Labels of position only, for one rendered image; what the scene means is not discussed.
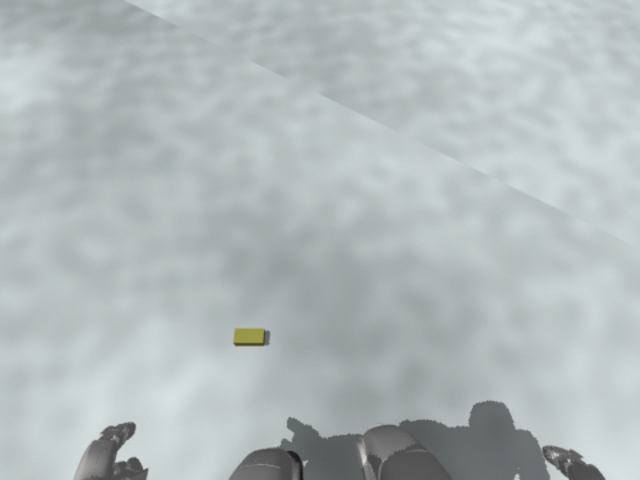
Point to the right robot hand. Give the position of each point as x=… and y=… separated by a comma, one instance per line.
x=571, y=464

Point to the left robot foot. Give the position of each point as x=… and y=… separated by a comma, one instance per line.
x=297, y=460

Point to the left robot hand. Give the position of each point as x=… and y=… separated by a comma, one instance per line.
x=99, y=458

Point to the small box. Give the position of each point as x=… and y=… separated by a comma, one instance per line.
x=249, y=337

